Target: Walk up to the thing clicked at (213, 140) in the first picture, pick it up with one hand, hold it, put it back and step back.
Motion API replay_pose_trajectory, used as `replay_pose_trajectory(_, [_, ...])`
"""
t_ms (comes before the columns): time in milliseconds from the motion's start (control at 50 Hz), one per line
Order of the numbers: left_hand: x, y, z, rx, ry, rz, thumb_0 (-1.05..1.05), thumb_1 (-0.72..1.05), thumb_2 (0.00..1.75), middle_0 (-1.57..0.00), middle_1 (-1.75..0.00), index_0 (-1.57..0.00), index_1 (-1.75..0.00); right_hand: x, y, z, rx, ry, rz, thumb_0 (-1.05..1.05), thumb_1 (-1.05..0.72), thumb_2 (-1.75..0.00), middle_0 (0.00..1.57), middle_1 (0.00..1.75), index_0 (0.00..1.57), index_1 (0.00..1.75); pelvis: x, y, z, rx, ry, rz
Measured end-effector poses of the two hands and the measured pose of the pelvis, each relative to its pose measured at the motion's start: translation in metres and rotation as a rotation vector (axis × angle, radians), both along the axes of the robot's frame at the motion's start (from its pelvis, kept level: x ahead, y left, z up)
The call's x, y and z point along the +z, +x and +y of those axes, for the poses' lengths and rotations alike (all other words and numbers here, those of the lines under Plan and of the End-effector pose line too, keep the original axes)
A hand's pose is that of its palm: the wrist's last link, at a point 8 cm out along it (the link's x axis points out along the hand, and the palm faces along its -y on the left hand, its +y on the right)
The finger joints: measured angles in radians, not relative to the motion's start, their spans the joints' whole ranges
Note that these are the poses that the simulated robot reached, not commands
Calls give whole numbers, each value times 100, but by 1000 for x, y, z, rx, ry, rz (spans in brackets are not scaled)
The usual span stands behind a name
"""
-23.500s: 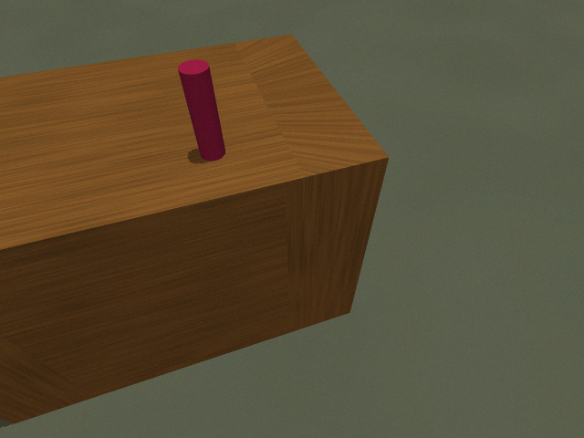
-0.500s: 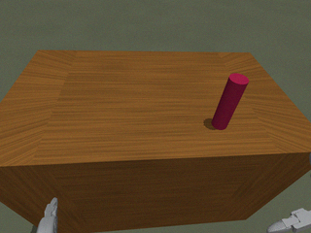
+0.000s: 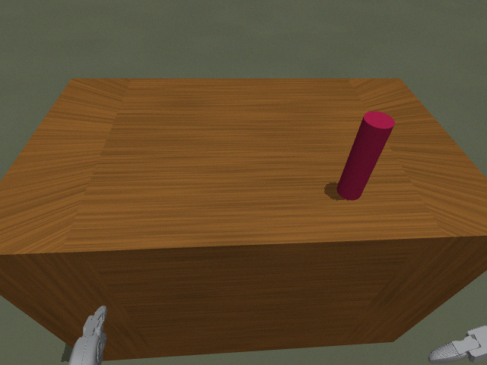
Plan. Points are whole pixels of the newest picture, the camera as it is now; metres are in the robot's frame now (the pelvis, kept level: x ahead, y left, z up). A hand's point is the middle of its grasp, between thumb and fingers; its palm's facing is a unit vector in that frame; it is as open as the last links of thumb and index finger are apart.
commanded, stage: home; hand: right
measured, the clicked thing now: (362, 159) +0.48 -0.24 +0.07
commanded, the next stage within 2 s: none
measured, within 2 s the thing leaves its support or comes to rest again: neither
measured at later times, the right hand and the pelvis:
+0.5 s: hand (347, 346) +0.18 -0.18 -0.10, palm faces +0.05 +0.98 -0.19, open 17.5 cm; pelvis +0.02 -0.01 +0.00, yaw +1 degrees
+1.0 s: hand (353, 340) +0.20 -0.20 -0.13, palm faces -0.06 +0.95 -0.29, open 17.5 cm; pelvis +0.04 -0.01 +0.00, yaw +2 degrees
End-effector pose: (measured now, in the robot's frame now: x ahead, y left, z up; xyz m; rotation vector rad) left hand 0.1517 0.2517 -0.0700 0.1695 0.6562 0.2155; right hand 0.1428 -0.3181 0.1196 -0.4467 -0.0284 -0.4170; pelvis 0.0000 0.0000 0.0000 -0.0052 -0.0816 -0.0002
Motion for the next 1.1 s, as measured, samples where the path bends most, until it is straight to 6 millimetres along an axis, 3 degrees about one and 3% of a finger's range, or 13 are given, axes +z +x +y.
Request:
replay_pose_trajectory(120, [-9,8,-37,-76,-57,35,-1,-2,43,-12,-17,-12,-17,-53,2,19,32,138,158,-1,56,-5,6,5,6,5,0,1,-4,3,2,14])
replay_pose_trajectory(180, [-13,12,-47,-78,-76,47,-1,17,52,-14,-19,-13,-20,-82,1,33,53,206,269,-1,56,-5,6,5,6,5,0,2,-6,1,2,21])
replay_pose_trajectory(340, [-12,16,-35,-48,-29,60,0,63,76,-18,-26,-17,-26,-151,3,60,75,333,537,-1,57,-4,6,5,6,5,0,9,-9,1,4,40])
replay_pose_trajectory(460, [-12,19,-34,-46,-12,87,0,81,86,-20,-28,-19,-29,-193,17,87,131,395,703,-1,55,-5,6,5,6,5,-1,15,-8,8,6,64])
replay_pose_trajectory(560, [-18,14,-31,-74,9,152,0,87,89,-20,-29,-19,-30,-205,31,91,103,416,726,-1,54,-6,6,5,6,5,-2,21,-8,17,9,76])
replay_pose_trajectory(680, [-28,4,-26,-50,5,231,1,89,90,-20,-30,-20,-30,-202,47,86,78,396,722,-1,54,-6,6,5,6,5,-2,31,-9,23,11,86])
replay_pose_trajectory(900, [-35,0,-21,-11,-14,289,1,90,90,-20,-30,-20,-30,-204,58,88,73,385,756,-1,54,-5,6,5,5,5,-3,40,-9,31,9,95])
replay_pose_trajectory(960, [-37,0,-15,-51,13,307,1,90,90,-21,-30,-20,-30,-210,54,82,126,324,829,-1,55,-5,6,5,5,5,-4,40,-9,28,6,94])
replay_pose_trajectory(1100, [-40,-21,22,-27,67,383,0,90,90,-21,-30,-20,-30,-219,17,35,47,249,1006,-1,55,-5,6,5,6,5,-4,38,-9,32,-1,64])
